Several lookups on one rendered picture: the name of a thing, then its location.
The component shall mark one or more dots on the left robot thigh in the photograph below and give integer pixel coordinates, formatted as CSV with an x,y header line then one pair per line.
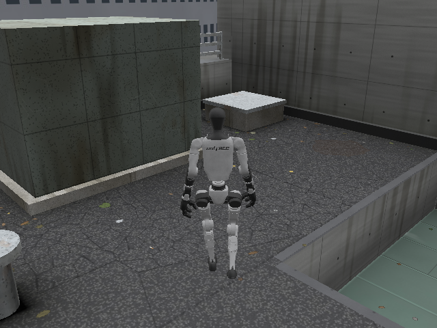
x,y
203,204

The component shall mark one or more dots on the robot right upper arm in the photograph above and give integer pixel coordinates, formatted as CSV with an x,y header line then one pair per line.
x,y
242,155

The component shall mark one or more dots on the right robot hand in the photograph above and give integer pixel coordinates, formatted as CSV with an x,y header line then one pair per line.
x,y
251,197

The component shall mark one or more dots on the robot left upper arm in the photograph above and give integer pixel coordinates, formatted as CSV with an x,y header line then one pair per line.
x,y
194,156

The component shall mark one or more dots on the right robot shin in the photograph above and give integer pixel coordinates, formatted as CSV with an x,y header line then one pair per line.
x,y
232,248

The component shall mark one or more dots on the robot right forearm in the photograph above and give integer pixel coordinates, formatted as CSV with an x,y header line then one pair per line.
x,y
249,181

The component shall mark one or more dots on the left robot hand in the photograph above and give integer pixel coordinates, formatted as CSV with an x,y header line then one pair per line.
x,y
185,208

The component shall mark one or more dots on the robot left forearm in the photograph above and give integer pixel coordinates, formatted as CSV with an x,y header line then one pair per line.
x,y
188,186

